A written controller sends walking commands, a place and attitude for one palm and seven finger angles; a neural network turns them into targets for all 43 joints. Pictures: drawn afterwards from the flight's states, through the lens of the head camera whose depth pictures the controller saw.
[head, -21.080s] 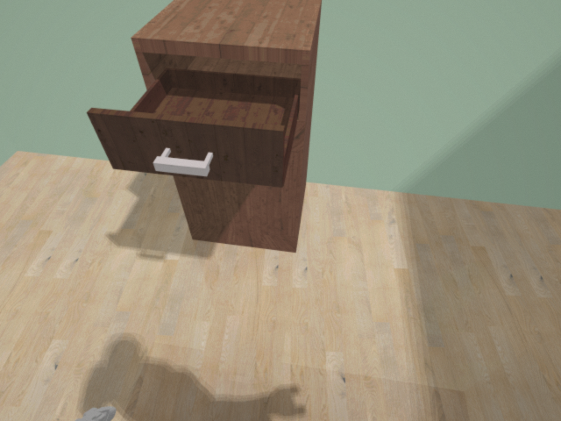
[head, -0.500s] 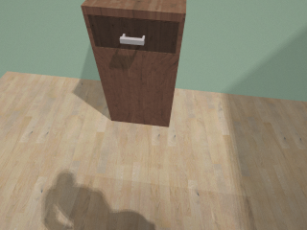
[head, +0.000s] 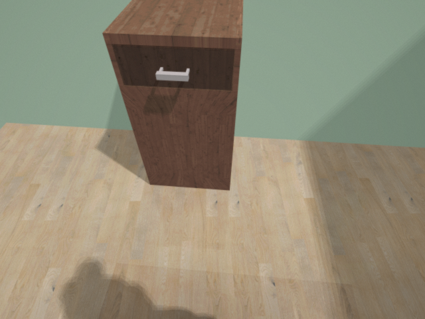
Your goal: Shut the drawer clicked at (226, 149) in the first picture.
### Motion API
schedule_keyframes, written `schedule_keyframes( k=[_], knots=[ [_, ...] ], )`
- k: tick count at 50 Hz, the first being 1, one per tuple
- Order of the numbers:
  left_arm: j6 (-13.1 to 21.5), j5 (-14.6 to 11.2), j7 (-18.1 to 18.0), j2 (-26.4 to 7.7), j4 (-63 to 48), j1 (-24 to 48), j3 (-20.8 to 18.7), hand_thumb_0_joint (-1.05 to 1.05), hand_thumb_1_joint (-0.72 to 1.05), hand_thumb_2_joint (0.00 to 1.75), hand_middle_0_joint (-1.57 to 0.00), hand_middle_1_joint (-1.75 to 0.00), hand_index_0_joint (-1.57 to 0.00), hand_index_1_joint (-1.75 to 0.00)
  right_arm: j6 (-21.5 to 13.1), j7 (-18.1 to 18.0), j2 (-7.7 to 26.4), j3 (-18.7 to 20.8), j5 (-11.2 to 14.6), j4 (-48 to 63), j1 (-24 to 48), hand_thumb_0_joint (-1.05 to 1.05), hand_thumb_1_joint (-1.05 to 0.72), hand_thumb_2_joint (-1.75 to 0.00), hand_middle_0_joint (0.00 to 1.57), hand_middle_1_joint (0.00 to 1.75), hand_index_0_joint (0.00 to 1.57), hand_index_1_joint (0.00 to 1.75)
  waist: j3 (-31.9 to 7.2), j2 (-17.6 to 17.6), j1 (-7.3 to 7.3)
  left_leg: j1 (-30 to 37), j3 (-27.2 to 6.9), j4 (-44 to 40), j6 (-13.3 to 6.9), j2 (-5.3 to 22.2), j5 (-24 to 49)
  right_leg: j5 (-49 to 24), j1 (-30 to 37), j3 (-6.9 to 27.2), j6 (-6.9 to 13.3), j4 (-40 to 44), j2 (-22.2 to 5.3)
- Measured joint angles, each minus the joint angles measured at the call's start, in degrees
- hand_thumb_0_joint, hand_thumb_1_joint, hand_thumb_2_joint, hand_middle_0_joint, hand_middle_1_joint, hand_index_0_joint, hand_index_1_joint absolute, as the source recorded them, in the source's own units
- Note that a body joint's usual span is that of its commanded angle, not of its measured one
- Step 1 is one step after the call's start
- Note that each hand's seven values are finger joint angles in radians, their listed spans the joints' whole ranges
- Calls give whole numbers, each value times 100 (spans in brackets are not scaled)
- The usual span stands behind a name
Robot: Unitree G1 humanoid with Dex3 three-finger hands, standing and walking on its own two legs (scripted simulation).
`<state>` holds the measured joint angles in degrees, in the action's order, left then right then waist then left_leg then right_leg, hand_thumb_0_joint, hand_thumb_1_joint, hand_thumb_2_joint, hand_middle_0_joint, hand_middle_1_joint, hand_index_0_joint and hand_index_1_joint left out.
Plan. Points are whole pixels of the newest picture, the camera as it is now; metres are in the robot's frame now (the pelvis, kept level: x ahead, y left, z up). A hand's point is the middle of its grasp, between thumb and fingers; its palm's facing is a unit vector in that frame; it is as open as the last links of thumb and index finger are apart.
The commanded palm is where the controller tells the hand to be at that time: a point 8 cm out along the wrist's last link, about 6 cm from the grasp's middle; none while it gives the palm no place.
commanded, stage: let the arm hang, fingers relaxed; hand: left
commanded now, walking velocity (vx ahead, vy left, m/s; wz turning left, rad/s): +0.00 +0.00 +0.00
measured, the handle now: (173, 73) +0.91 +0.19 -0.02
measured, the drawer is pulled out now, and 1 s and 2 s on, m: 0.00 0.00 0.00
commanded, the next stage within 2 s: look to check the result in 0.08 s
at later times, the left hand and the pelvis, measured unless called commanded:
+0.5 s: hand out of the picture +0.05 +0.20 -0.16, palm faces +0.01 -0.96 -0.28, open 7.4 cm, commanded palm none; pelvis +0.01 -0.01 +0.00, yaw +0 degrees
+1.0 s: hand out of the picture +0.08 +0.21 -0.16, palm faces -0.01 -0.95 -0.30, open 7.4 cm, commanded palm none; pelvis +0.02 -0.02 +0.00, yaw -1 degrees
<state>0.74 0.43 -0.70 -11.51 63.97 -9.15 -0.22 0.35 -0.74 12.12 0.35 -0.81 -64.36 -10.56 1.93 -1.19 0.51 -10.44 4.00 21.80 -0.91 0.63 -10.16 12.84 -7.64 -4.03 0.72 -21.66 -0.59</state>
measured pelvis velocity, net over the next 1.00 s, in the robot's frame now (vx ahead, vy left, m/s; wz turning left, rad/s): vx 0.02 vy -0.02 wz -0.01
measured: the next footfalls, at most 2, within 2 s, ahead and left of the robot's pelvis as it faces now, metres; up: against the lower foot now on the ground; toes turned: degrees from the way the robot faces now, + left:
none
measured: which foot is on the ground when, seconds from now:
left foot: down 0.00-1.00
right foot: down 0.00-1.00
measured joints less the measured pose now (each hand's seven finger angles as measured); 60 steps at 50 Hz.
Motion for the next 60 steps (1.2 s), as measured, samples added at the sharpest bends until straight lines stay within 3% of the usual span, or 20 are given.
schedule_keyframes(
  k=[19, 60],
  knots=[
    [-6, -10, -13, -175, 193, -171, -75, 0, 91, 90, -20, -30, -20, -30, 22, -39, 145, 42, 12, -91, 2, 1, -90, -89, 20, 30, 20, 30, 125, -11, -25, 137, -21, -100, 103, 103, -39, -11, 180, -13, 90, 206, 116],
    [35, -12, 36, -504, 127, 161, -79, 0, 90, 90, -20, -30, -20, -30, 2, 2, 505, 17, 13, -46, 229, 1, -90, -89, 20, 30, 20, 30, 84, -4, -3, 344, 7, -344, 171, 159, 32, -97, 374, 22, 141, 461, 187]
  ],
)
